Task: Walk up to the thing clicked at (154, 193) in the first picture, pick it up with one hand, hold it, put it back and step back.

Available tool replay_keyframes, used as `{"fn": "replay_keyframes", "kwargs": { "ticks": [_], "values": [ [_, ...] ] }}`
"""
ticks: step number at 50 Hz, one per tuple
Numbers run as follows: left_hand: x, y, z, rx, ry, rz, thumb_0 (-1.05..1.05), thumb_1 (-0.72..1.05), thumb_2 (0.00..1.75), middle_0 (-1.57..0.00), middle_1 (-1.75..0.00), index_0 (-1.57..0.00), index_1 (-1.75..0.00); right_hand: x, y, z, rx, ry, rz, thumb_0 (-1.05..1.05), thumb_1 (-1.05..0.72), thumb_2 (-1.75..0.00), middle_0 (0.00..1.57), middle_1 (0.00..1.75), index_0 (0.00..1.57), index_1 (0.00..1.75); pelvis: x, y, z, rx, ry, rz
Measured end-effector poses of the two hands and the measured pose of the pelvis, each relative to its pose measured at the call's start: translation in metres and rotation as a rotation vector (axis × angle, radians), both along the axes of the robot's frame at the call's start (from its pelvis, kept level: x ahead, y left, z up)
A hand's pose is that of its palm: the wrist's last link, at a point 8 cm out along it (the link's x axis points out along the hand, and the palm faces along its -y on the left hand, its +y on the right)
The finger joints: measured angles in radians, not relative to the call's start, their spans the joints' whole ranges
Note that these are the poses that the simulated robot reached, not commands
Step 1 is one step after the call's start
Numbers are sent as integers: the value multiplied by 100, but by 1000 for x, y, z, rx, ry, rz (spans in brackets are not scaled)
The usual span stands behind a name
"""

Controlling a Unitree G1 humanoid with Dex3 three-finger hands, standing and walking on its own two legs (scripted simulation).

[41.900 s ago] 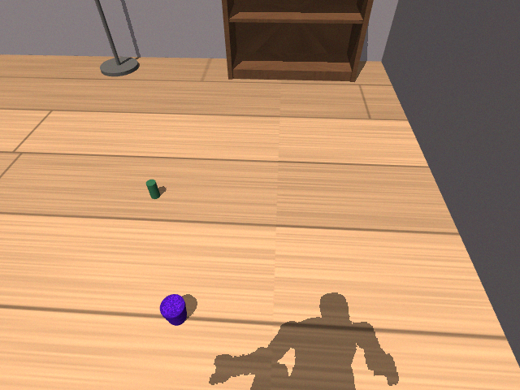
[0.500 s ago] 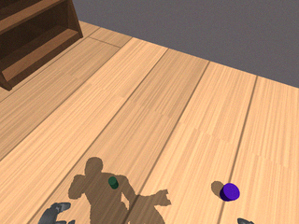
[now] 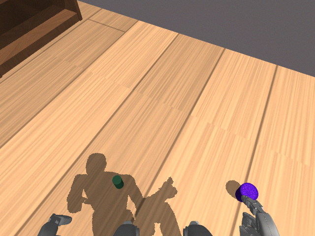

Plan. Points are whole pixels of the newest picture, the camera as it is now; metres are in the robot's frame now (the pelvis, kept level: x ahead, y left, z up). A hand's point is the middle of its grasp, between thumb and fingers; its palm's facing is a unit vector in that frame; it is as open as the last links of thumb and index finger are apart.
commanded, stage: rise first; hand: left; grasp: from above
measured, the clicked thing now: (118, 182) +0.43 +0.22 -0.65
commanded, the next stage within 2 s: none
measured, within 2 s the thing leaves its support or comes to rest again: neither
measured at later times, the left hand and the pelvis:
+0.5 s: hand (81, 218) +0.21 +0.28 -0.30, palm faces -0.42 -0.54 -0.73, open 13.9 cm; pelvis -0.04 +0.00 -0.16, yaw +0 degrees
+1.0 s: hand (92, 198) +0.31 +0.29 -0.44, palm faces -0.49 -0.16 -0.86, open 13.9 cm; pelvis -0.09 +0.00 -0.30, yaw -3 degrees
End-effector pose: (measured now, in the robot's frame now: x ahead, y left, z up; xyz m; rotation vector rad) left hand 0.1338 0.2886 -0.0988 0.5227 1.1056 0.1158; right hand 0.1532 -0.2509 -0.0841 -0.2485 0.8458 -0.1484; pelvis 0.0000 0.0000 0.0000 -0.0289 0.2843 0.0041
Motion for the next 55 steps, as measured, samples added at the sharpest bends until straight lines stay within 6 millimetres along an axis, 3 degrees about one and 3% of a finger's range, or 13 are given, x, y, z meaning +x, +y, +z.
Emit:
{"fn": "replay_keyframes", "kwargs": {
  "ticks": [7,11,15,21,28,37,46,55],
  "values": [
    [-2,1,-13,34,4,-36,-1,-49,94,-13,-103,-12,-103,15,8,-15,5,-52,35,1,-91,-91,21,30,20,30,-3,0,-19,-9,48,6],
    [5,6,-33,77,8,-95,-1,-49,93,-12,-105,-12,-104,20,9,-31,-1,-72,61,1,-90,-91,21,30,20,30,-7,-1,-37,-10,90,8],
    [21,12,-65,135,-5,-195,-1,-49,93,-10,-106,-11,-105,21,5,-60,-10,-77,87,1,-89,-90,21,30,20,30,-15,-1,-66,-8,147,5],
    [59,12,-118,236,-84,-361,-1,-48,95,-9,-108,-9,-107,10,-8,-124,-27,-28,93,1,-87,-90,21,30,20,30,-32,-3,-121,-6,228,0],
    [107,13,-171,365,-150,-530,-1,-51,98,-8,-109,-9,-108,-24,-20,-205,-25,94,63,1,-88,-90,21,30,20,30,-53,-6,-181,-10,295,-8],
    [152,12,-228,467,-187,-695,-1,-51,100,-9,-108,-9,-108,-98,-29,-286,-16,296,13,1,-88,-90,21,30,20,30,-76,-7,-245,-18,316,-19],
    [171,8,-269,518,-221,-828,-1,-51,101,-8,-108,-8,-107,-161,-33,-321,-39,442,-48,1,-89,-90,21,30,20,30,-92,-4,-286,-34,295,-30],
    [194,8,-297,583,-255,-917,0,-51,101,-9,-103,-9,-103,-185,-33,-334,-76,509,-64,0,-90,-90,21,30,20,30,-95,1,-313,-56,286,-34]
  ]
}}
